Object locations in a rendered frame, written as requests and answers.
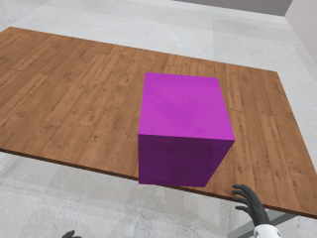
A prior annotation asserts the right robot hand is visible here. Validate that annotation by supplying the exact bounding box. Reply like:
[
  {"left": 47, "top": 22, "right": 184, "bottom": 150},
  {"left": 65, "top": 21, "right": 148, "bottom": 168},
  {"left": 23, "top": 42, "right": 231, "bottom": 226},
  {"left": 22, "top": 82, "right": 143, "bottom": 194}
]
[{"left": 232, "top": 184, "right": 271, "bottom": 227}]

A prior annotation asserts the robot right forearm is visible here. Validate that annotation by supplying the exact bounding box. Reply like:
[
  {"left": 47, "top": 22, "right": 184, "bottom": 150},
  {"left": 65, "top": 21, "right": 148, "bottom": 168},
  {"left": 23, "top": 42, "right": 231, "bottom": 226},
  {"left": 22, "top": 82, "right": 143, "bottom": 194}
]
[{"left": 254, "top": 224, "right": 281, "bottom": 238}]

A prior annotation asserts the table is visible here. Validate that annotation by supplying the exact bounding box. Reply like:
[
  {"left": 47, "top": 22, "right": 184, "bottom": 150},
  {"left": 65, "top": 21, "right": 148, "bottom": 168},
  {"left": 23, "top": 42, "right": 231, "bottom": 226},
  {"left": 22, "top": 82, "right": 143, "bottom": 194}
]
[{"left": 0, "top": 26, "right": 317, "bottom": 238}]

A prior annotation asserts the carton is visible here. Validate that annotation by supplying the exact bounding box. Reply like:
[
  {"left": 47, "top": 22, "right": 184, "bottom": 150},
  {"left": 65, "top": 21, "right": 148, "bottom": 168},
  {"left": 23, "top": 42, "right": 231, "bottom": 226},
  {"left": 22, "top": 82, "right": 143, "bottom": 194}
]
[{"left": 138, "top": 72, "right": 236, "bottom": 187}]

